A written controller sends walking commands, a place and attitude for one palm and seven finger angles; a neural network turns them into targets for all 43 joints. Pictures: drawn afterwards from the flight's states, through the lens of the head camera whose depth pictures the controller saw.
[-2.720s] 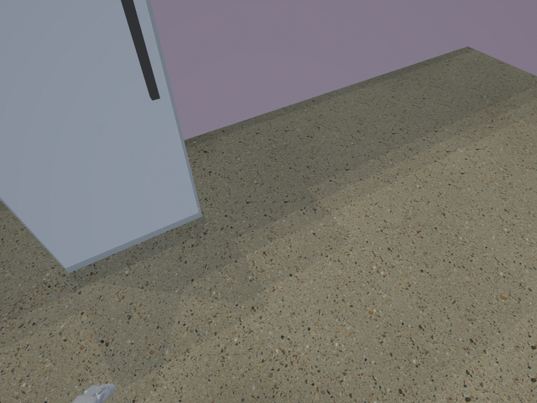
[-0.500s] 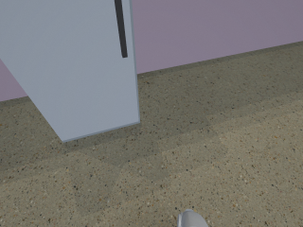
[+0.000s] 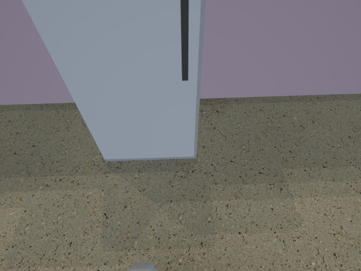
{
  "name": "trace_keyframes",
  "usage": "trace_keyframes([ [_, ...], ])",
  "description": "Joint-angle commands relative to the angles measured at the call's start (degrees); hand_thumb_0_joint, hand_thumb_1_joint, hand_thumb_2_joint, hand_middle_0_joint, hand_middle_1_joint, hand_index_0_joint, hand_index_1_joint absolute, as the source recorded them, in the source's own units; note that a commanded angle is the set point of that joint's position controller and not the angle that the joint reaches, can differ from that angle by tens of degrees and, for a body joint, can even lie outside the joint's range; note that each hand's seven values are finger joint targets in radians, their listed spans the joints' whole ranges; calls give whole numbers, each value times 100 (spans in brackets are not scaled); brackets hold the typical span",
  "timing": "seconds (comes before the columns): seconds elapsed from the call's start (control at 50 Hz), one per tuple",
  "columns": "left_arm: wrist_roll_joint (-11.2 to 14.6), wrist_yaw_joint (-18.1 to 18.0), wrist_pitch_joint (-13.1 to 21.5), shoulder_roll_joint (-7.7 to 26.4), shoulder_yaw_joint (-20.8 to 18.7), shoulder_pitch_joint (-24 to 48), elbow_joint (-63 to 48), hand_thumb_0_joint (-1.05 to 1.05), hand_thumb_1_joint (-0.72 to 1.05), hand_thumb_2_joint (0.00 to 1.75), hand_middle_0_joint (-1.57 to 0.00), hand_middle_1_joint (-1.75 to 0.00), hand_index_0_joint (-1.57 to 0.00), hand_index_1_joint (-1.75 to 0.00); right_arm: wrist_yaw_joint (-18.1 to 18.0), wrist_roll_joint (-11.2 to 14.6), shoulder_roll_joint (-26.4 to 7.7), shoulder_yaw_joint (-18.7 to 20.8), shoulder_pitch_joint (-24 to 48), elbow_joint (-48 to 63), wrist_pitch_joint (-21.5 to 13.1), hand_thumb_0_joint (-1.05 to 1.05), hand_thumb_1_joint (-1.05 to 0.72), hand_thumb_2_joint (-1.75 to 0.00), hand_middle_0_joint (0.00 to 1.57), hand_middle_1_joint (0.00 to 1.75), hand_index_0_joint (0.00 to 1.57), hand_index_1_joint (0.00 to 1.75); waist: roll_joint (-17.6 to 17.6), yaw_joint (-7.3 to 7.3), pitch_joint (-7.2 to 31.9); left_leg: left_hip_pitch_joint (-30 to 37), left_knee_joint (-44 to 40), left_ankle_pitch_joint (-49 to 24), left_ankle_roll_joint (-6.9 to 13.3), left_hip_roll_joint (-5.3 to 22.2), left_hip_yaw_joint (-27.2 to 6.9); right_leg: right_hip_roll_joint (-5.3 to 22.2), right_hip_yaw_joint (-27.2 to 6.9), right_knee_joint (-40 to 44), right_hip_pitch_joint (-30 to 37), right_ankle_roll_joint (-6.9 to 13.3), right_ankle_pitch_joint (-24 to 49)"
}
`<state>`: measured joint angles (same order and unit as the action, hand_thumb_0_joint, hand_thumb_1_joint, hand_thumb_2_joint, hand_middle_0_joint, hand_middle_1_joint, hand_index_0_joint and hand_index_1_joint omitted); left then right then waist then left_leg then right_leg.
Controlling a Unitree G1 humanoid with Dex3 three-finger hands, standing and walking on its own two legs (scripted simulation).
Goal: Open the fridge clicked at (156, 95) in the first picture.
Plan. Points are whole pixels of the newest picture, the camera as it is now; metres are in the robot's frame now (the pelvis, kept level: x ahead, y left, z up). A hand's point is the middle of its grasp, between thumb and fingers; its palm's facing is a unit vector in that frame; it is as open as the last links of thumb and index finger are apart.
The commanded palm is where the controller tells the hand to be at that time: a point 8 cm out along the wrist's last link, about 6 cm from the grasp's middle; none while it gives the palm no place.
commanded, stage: take the last steps up to it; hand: right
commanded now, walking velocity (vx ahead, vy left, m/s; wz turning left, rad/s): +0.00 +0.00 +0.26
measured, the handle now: (184, 12) +0.82 +0.05 +0.19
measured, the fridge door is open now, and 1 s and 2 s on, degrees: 0 0 0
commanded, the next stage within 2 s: come to a stop and stand still in 1.14 s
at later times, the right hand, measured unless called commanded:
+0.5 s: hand out of the picture +0.08 -0.18 -0.19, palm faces -0.08 +0.98 -0.16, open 7.3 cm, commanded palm none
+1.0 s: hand (209, 207) +0.33 -0.05 -0.18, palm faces -0.20 +0.97 -0.17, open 7.3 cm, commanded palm none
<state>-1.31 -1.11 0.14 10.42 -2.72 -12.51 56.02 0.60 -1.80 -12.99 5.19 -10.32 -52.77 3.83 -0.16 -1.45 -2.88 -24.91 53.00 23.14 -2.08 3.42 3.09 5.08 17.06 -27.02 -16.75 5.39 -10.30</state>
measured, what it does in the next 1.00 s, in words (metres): walks ahead: left foot, then right foot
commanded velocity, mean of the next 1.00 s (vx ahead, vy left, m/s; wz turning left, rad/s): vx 0.27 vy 0.10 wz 0.10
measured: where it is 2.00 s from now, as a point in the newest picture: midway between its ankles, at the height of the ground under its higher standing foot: (159, 260)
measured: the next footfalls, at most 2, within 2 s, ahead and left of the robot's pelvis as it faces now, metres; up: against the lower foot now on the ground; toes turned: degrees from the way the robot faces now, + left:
left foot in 0.16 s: +0.02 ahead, +0.14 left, +0.00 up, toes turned +9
right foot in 0.48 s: +0.11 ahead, -0.10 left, +0.00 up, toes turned -3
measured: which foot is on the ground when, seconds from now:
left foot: up 0.00-0.14, down 0.16-0.48, up 0.50-0.90, down 0.92-1.00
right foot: down 0.00-0.16, up 0.18-0.46, down 0.48-0.92, up 0.94-1.00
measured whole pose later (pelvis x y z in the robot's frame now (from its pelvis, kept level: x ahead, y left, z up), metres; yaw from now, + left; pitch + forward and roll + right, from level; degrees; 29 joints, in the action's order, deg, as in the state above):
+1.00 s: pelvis +0.20 +0.10 -0.02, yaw +11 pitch +0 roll +1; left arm -0.5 -0.4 -0.1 6.8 -2.8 -24.3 67.2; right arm 1.3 -1.0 -9.0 3.4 -6.5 -59.2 -3.4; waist 1.2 -3.0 -6.0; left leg -22.9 36.7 13.5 2.6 2.8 9.2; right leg 9.0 4.3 -59.4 -13.7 -1.0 -29.5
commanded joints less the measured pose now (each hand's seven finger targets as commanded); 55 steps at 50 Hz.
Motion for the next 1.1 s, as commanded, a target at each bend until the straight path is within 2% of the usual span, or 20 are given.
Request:
trace_keyframes([
  [0.0,-51,-10,75,952,-243,-445,-141,0,90,90,-20,-30,-20,-30,-42,-1,-41,-69,-121,311,-106,0,-90,-90,20,30,20,30,755,-74,491,219,-710,202,79,-9,95,1671,-1496,1205,639,348,109],
  [0.1,-20,38,1,959,-243,-531,-18,0,90,90,-20,-30,-20,-30,-115,36,-111,-99,-569,101,-201,0,-90,-90,20,30,20,30,474,156,682,1627,-2653,-719,271,-94,225,1495,-1124,512,137,-92,-183],
  [0.12,4,75,-19,810,-219,-502,-49,0,90,90,-20,-30,-20,-30,-128,15,-341,-65,-737,46,-229,0,-90,-90,20,30,20,30,-22,239,593,2013,-3237,-399,476,279,-251,1227,-827,66,-382,-396,-1104],
  [0.14,31,98,-49,453,-147,-446,-182,0,90,90,-20,-30,-20,-30,-170,-36,-752,-11,-795,25,-264,0,-90,-90,20,30,20,30,-1194,282,373,2246,-3960,486,997,1301,-1714,535,-276,-958,-1419,-758,-1993],
  [0.16,6,116,-107,445,-99,78,-411,0,90,90,-20,-30,-20,-30,-210,7,-996,41,-925,-5,-263,0,-90,-90,20,30,20,30,-1668,550,36,1754,-4647,1330,1412,1823,-2508,164,-597,-1990,-1932,-824,-2341],
  [0.26,-64,188,-66,412,-171,-431,-137,0,90,90,-20,-30,-20,-30,-209,26,-507,-25,-306,-20,-510,0,-90,-90,20,30,20,30,-556,-14,-20,1334,-4195,-90,1128,1027,-1058,230,-1157,-2978,-1510,-795,-1056],
  [0.36,-49,165,44,245,-136,-282,-269,0,90,90,-20,-30,-20,-30,-118,-7,-644,-8,-594,-286,-522,0,-90,-90,20,30,20,30,-844,129,-182,1045,-4055,181,1212,966,-1243,50,-981,-1603,-759,-760,-1331],
  [0.42,-55,52,187,392,-104,-1263,125,0,90,90,-20,-30,-20,-30,-59,78,-517,-21,-489,-359,-474,0,-90,-90,20,30,20,30,-235,-256,157,388,-2858,203,858,403,-815,-19,-858,128,1157,-739,-665],
  [0.46,-119,-71,230,1452,-319,-2215,314,0,90,90,-20,-30,-20,-30,76,66,-32,-127,-215,-19,-449,0,-90,-90,20,30,20,30,1906,-593,108,-1467,9,888,326,-479,107,2336,-4202,1745,1928,99,-2681],
  [0.48,-129,-117,244,1384,-313,-2117,377,0,90,90,-20,-30,-20,-30,93,-33,-264,-51,97,78,-397,0,-90,-90,20,30,20,30,1556,-613,-84,-1787,941,681,353,-194,-395,2558,-4493,2061,1578,248,-3069],
  [0.52,-92,-133,315,870,-156,-1493,298,0,90,90,-20,-30,-20,-30,170,-58,-253,-1,159,-91,-412,0,-90,-90,20,30,20,30,776,-299,-575,-1732,1430,-339,303,175,-554,2091,-3485,2032,944,73,-2184],
  [0.6,-34,-154,433,573,-72,-1286,391,0,90,90,-20,-30,-20,-30,193,-20,37,-64,-358,-440,-323,0,-90,-90,20,30,20,30,679,5,-342,-1284,1103,-1075,91,242,-334,1504,-1764,1721,1007,-39,-14],
  [0.78,-87,-56,342,550,-173,-1740,726,0,90,90,-20,-30,-20,-30,186,21,232,-171,663,-222,-438,0,-90,-90,20,30,20,30,926,-294,-555,-749,-1323,-1159,141,173,404,1356,-1086,1420,1275,58,1064],
  [0.86,-51,-18,291,649,-221,-1424,758,0,90,90,-20,-30,-20,-30,134,25,-34,-76,-398,-588,-588,0,-90,-90,20,30,20,30,718,274,127,1231,-2352,-1310,395,-291,783,1156,-778,48,1050,-173,1904],
  [0.88,-3,20,303,548,-206,-1416,773,0,90,90,-20,-30,-20,-30,89,4,-322,23,-1224,-867,-663,0,-90,-90,20,30,20,30,240,658,604,2578,-2476,-1369,526,-97,488,924,-605,-1063,379,-343,1683],
  [0.9,81,70,317,128,-111,-1587,659,0,90,90,-20,-30,-20,-30,-4,-18,-975,193,-1989,-1064,-736,0,-90,-90,20,30,20,30,-1304,915,1350,3986,-2906,-979,977,1442,-1377,297,-349,-2885,-1045,-552,-752],
  [0.92,109,38,286,78,-44,-1193,390,0,90,90,-20,-30,-20,-30,-40,96,-1279,192,-2312,-1139,-717,0,-90,-90,20,30,20,30,-1481,916,1434,3946,-3530,-1501,1311,2159,-2704,-169,-1066,-4297,-1765,-524,-2567],
  [0.94,115,43,263,88,-84,-994,389,0,90,90,-20,-30,-20,-30,-73,95,-1217,188,-1850,-1063,-710,0,-90,-90,20,30,20,30,-1549,796,1337,3337,-3746,-1031,1350,2142,-2633,57,-1546,-4936,-1909,-455,-2187],
  [0.98,26,58,232,110,-128,-643,380,0,90,90,-20,-30,-20,-30,-144,83,-508,-2,-805,-786,-693,0,-90,-90,20,30,20,30,-468,403,351,2058,-3898,-846,1212,1725,-1531,495,-1615,-4811,-1898,-471,-1229],
  [1.08,-36,103,43,-199,-51,-948,462,0,90,90,-20,-30,-20,-30,-190,12,-37,-209,-552,-736,-795,0,-90,-90,20,30,20,30,-612,-63,145,952,-3960,-2503,1105,1230,-170,376,-1239,-3147,-989,-664,-887],
])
